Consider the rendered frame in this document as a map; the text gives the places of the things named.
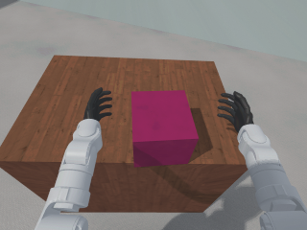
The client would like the pedestal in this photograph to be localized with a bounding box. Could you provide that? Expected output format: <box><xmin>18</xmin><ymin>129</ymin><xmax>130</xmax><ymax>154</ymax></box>
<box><xmin>0</xmin><ymin>55</ymin><xmax>248</xmax><ymax>213</ymax></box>

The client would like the right robot hand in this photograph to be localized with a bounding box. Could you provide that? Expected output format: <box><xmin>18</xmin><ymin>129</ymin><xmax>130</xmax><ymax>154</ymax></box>
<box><xmin>217</xmin><ymin>91</ymin><xmax>254</xmax><ymax>133</ymax></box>

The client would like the robot right upper arm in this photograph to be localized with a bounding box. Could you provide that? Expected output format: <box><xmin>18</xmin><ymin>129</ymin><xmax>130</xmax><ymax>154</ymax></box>
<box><xmin>259</xmin><ymin>210</ymin><xmax>307</xmax><ymax>230</ymax></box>

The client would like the robot left forearm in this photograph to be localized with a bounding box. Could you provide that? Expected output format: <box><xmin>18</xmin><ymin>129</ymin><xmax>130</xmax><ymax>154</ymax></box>
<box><xmin>35</xmin><ymin>119</ymin><xmax>103</xmax><ymax>230</ymax></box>

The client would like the carton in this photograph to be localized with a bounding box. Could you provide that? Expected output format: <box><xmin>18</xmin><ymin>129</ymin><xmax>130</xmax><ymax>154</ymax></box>
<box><xmin>131</xmin><ymin>90</ymin><xmax>199</xmax><ymax>168</ymax></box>

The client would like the left robot hand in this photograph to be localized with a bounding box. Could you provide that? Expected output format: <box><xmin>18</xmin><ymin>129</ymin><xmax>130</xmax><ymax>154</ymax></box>
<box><xmin>83</xmin><ymin>87</ymin><xmax>112</xmax><ymax>122</ymax></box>

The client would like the robot left upper arm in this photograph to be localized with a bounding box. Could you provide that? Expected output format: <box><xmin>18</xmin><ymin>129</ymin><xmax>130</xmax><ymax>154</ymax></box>
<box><xmin>36</xmin><ymin>214</ymin><xmax>88</xmax><ymax>230</ymax></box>

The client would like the robot right forearm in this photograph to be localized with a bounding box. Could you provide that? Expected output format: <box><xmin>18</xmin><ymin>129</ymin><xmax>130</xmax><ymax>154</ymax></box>
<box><xmin>237</xmin><ymin>124</ymin><xmax>307</xmax><ymax>214</ymax></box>

